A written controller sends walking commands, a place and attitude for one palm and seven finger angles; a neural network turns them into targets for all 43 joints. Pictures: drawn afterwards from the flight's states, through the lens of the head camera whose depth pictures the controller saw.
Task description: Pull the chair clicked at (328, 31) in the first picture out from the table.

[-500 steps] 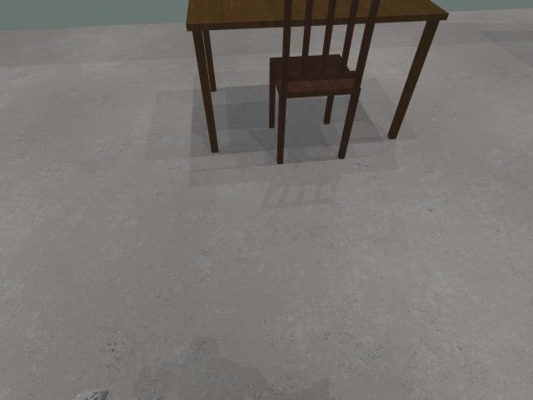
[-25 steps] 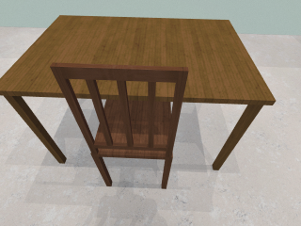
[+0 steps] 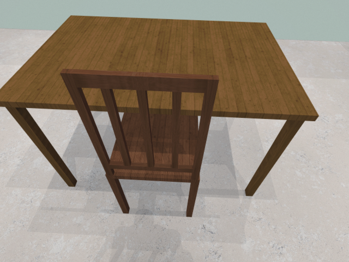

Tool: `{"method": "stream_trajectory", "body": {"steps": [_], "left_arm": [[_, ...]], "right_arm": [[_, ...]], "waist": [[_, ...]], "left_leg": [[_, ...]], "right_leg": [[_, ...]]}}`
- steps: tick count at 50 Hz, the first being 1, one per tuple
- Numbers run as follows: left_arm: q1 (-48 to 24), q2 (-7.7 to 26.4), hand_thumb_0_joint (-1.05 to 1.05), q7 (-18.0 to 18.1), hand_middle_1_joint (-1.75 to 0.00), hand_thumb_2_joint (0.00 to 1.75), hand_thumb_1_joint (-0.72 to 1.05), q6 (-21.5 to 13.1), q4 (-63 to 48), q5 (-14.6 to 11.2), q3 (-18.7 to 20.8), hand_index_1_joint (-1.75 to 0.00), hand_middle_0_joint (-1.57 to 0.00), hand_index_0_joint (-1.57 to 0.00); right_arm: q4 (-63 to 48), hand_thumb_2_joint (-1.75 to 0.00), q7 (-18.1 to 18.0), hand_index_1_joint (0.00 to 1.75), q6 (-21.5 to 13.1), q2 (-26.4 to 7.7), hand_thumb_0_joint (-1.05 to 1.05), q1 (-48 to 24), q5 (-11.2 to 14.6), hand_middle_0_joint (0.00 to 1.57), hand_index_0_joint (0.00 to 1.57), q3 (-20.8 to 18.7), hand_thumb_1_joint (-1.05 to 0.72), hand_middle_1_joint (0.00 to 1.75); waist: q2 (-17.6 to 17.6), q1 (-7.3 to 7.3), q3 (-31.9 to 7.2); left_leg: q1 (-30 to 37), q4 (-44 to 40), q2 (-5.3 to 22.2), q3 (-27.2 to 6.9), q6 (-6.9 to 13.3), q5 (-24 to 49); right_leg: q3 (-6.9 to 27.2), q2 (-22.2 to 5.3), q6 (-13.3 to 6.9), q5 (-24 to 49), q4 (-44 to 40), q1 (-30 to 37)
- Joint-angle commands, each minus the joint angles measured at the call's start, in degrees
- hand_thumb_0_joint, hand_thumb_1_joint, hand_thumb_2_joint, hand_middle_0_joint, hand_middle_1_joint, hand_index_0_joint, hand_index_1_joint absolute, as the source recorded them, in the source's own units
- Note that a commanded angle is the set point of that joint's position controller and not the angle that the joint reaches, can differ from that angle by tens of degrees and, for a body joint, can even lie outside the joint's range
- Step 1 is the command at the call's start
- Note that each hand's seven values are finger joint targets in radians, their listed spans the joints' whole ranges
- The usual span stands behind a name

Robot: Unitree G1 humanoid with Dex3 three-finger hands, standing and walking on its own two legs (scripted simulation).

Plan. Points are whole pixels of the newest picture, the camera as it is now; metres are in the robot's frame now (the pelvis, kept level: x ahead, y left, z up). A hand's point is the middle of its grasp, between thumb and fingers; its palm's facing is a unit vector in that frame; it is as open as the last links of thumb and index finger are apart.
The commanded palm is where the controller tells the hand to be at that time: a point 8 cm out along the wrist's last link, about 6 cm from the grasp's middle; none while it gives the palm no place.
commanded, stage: look again from close up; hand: left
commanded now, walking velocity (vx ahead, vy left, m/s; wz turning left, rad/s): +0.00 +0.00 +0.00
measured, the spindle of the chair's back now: (147, 134) +0.50 +0.13 -0.05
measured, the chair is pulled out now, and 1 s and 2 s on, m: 0.00 0.00 0.00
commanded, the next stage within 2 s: shuffle to correct the standing spot in 0.22 s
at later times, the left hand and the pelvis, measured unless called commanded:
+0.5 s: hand out of the picture -0.02 +0.16 -0.18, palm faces +0.07 -0.98 -0.16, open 7.3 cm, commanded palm none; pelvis +0.01 +0.00 +0.00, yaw +0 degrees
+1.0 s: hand out of the picture +0.06 +0.20 -0.18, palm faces +0.07 -0.97 -0.22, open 7.3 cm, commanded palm none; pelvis +0.05 +0.02 +0.00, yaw +1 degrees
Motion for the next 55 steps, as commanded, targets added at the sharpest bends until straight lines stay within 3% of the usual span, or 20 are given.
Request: {"method": "stream_trajectory", "body": {"steps": [1, 16, 18, 21, 26, 29, 31, 33, 34, 35, 37, 38, 40, 43, 45, 49, 52, 53, 54, 55], "left_arm": [[4.6, 5.4, 0.0, 0.5, -0.3, 0.9, 0.9, -0.7, -1.3, 0.1, 0.8, -0.3, -0.2, -0.2], [5.3, 5.1, 0.0, 0.5, -0.3, 0.9, 0.9, -0.8, -0.8, 0.1, 0.7, -0.3, -0.2, -0.2], [5.3, 5.4, 0.0, 0.4, -0.3, 0.9, 0.9, -0.9, -0.8, 0.3, 0.9, -0.3, -0.2, -0.2], [5.6, 6.5, 0.0, 0.2, -0.3, 0.9, 0.9, -0.3, -1.3, 0.6, 1.6, -0.3, -0.2, -0.2], [6.8, 7.7, 0.0, 0.1, -0.3, 0.9, 0.9, -0.1, -2.4, 0.6, 2.8, -0.3, -0.2, -0.2], [6.4, 6.8, 0.0, 0.0, -0.3, 0.9, 0.9, -0.7, -2.6, 0.6, 2.9, -0.3, -0.2, -0.2], [5.4, 5.0, 0.0, -0.2, -0.3, 0.9, 0.9, -0.9, -3.0, 0.8, 2.4, -0.3, -0.2, -0.2], [4.9, 3.1, 0.0, 0.0, -0.3, 0.9, 0.9, -1.3, -3.1, 0.9, 1.8, -0.3, -0.2, -0.2], [4.9, 2.8, 0.0, 0.1, -0.3, 0.9, 0.9, -1.4, -3.0, 0.7, 1.5, -0.3, -0.2, -0.2], [4.8, 2.4, 0.0, 0.1, -0.3, 0.9, 0.9, -1.4, -2.4, 0.5, 1.5, -0.3, -0.2, -0.2], [7.6, 2.9, 0.0, 0.6, -0.3, 0.9, 0.9, -1.7, -0.4, 0.2, 1.6, -0.3, -0.2, -0.2], [8.9, 4.0, 0.0, 0.9, -0.3, 0.9, 0.9, -2.0, 0.6, -0.1, 1.7, -0.3, -0.2, -0.2], [7.5, 5.6, 0.0, 1.2, -0.3, 0.9, 0.9, -1.9, 0.5, -0.3, 1.8, -0.3, -0.2, -0.2], [5.4, 5.5, 0.0, 1.3, -0.3, 0.9, 0.9, -0.9, -1.1, -0.2, 2.2, -0.3, -0.2, -0.2], [4.3, 5.4, 0.0, 1.3, -0.3, 0.9, 0.9, -0.4, -1.9, -0.1, 2.4, -0.3, -0.2, -0.2], [3.2, 6.3, 0.0, 1.4, -0.3, 0.9, 0.9, -0.2, -3.2, 0.1, 2.9, -0.3, -0.2, -0.2], [3.1, 6.9, 0.0, 1.3, -0.3, 0.9, 0.9, -0.2, -3.0, 0.2, 2.6, -0.3, -0.2, -0.2], [4.1, 9.4, 0.0, 3.0, -0.3, 0.9, 0.9, -0.9, -1.9, 0.6, 2.4, -0.3, -0.2, -0.2], [3.5, 10.1, 0.0, 2.7, -0.3, 0.9, 0.9, -1.4, -5.1, 0.6, 2.7, -0.3, -0.2, -0.2], [1.4, 11.4, 0.0, 1.9, -0.3, 0.9, 0.9, -1.8, -5.7, 0.3, 2.7, -0.3, -0.2, -0.2]], "right_arm": [[-1.4, -0.9, -0.3, 0.3, -0.6, -4.9, 0.0, 3.7, -0.1, 0.2, 0.2, -0.9, -0.9, 0.3], [-1.3, -0.9, -0.4, 0.3, -0.7, -4.8, 0.0, 3.7, -0.1, 0.2, 0.2, -0.9, -0.9, 0.3], [-1.0, -0.9, -0.3, 0.3, -0.6, -5.0, 0.0, 4.7, -0.3, 0.2, 0.2, -0.9, -0.9, 0.3], [-1.6, -0.9, 0.1, 0.3, 0.3, -5.3, 0.0, 5.0, -0.8, 0.2, 0.2, -1.2, -0.9, 0.3], [-3.1, -0.9, 0.4, 0.3, 0.4, -4.1, 0.0, 6.0, -1.0, 0.2, 0.2, -1.4, -0.9, 0.3], [-2.9, -0.9, 0.3, 0.3, -0.8, -3.9, 0.0, 7.3, -0.9, 0.2, 0.2, -1.2, -0.9, 0.3], [-1.9, -0.9, -0.1, 0.3, -1.6, -5.5, 0.0, 9.4, -0.7, 0.2, 0.2, -1.3, -0.9, 0.3], [-0.9, -0.9, -0.7, 0.3, -2.0, -7.2, 0.0, 11.4, -0.7, 0.2, 0.2, -1.3, -0.9, 0.3], [-0.8, -0.9, -1.0, 0.3, -2.1, -7.1, 0.0, 11.3, -0.7, 0.2, 0.2, -1.1, -0.9, 0.3], [-0.7, -0.9, -1.3, 0.3, -2.0, -6.4, 0.0, 10.5, -0.7, 0.2, 0.2, -0.9, -0.9, 0.3], [-1.2, -0.9, -1.8, 0.3, -2.2, -5.8, 0.0, 8.6, -0.4, 0.2, 0.2, -0.7, -0.9, 0.3], [-1.4, -0.9, -1.9, 0.3, -2.3, -5.7, 0.0, 8.0, -0.3, 0.2, 0.2, -0.8, -0.9, 0.3], [-1.4, -0.9, -2.0, 0.3, -1.9, -5.6, 0.0, 7.6, 0.1, 0.2, 0.2, -1.3, -0.9, 0.3], [-1.4, -0.9, -2.1, 0.3, -1.3, -5.9, 0.0, 6.6, 0.2, 0.2, 0.2, -2.0, -0.9, 0.3], [-1.8, -0.9, -2.0, 0.3, -0.9, -5.8, 0.0, 5.3, 0.1, 0.2, 0.2, -2.2, -0.9, 0.3], [-2.2, -0.9, -1.9, 0.3, -0.7, -6.1, 0.0, 4.9, -0.1, 0.2, 0.2, -2.5, -0.9, 0.3], [-2.6, -0.9, -1.6, 0.3, -0.5, -6.1, 0.0, 3.6, -0.1, 0.2, 0.2, -2.4, -0.9, 0.3], [-7.1, -0.9, -0.5, 0.3, -0.3, -11.2, 0.0, -1.4, 0.5, 0.2, 0.2, -3.7, -0.9, 0.3], [-9.1, -0.9, 0.1, 0.3, -0.6, -8.0, 0.0, 0.8, -0.4, 0.2, 0.2, -3.4, -0.9, 0.3], [-9.6, -0.9, 0.4, 0.3, -0.3, -7.6, 0.0, -0.2, -0.6, 0.2, 0.2, -3.0, -0.9, 0.3]], "waist": [[0.3, 0.0, 3.1], [0.8, 0.13, 3.1], [-0.2, 0.06, 2.5], [-1.4, 0.41, 6.0], [-4.9, 0.4, 7.4], [-1.7, -0.22, 4.7], [5.8, -0.78, 3.8], [10.8, -0.77, 2.0], [10.4, -0.47, 1.7], [7.2, -0.04, 2.6], [2.6, 0.94, 0.4], [0.4, 0.86, -1.1], [-1.6, 0.22, -0.8], [1.2, 0.06, -2.5], [0.9, 0.27, -0.7], [2.1, 0.01, -3.2], [1.6, 0.27, -4.1], [-3.2, 0.2, -1.0], [-1.8, -0.59, -4.2], [0.8, -0.75, -6.8]], "left_leg": [[-3.3, -4.5, 4.1, -4.0, 1.5, 6.8], [-3.2, -4.6, 4.3, -4.1, 1.5, 7.4], [-3.4, -4.2, 3.7, -3.6, 1.6, 2.7], [-7.8, -2.7, 1.5, -2.5, 1.8, -8.1], [-9.9, 2.3, -0.5, -0.6, 1.8, -8.0], [-5.8, -0.1, 0.6, -1.8, 2.4, -1.8], [-2.2, -1.9, 4.4, -6.2, 4.2, 7.0], [1.5, -2.9, 8.9, -10.6, 7.3, 22.3], [3.3, -1.8, 9.8, -11.1, 8.3, 31.2], [3.0, -0.3, 9.9, -10.1, 8.3, 37.5], [1.1, 4.1, 6.7, -6.5, 4.7, 44.4], [0.6, 4.9, 5.2, -5.1, 2.9, 43.6], [-0.3, 2.7, 4.6, -4.1, 1.8, 40.3], [3.1, 1.1, 5.8, -4.6, 2.1, 41.2], [3.0, 0.1, 6.5, -5.1, 2.4, 39.8], [3.9, 0.9, 6.2, -5.0, 2.1, 41.3], [3.0, 0.3, 5.6, -4.7, 2.0, 33.9], [-2.3, 10.8, 6.5, -2.4, 0.3, 34.5], [-5.4, 9.6, 3.9, -2.9, 0.7, 19.6], [-5.5, 7.1, 2.8, -1.9, 0.8, 9.5]], "right_leg": [[4.6, -4.0, -1.9, 4.4, -5.0, -1.3], [4.7, -3.8, -1.9, 4.8, -5.1, -1.4], [4.8, -3.8, -2.3, -0.9, -5.3, -0.9], [6.6, -4.5, -3.2, -15.1, -7.1, -3.4], [9.9, -7.4, -5.6, -21.7, -9.3, -5.5], [6.5, -5.9, -5.3, -11.4, -3.9, -4.8], [0.8, -2.3, -3.8, -3.4, 3.2, -6.1], [-3.4, 0.3, -2.8, -3.6, 9.8, -7.5], [-3.3, 0.3, -2.7, -6.2, 9.8, -8.1], [-2.6, -0.1, -2.6, -5.4, 7.1, -6.7], [0.3, -2.7, -2.7, 16.3, 3.4, 0.8], [1.6, -4.6, -2.8, 29.7, 3.6, 3.8], [0.9, -5.8, -2.1, 40.0, 5.2, 5.7], [1.2, -5.1, -1.7, 29.4, 5.0, 3.8], [1.6, -4.2, -1.6, 23.3, 3.8, 2.2], [1.8, -4.7, -2.0, 26.5, 4.4, 3.5], [2.4, -5.4, -2.1, 26.2, 2.5, 5.1], [2.7, -6.1, -0.4, 33.8, 0.4, 1.4], [4.3, -8.1, -2.4, 35.6, 3.7, 5.4], [4.3, -9.4, -3.4, 33.9, 3.9, 6.3]]}}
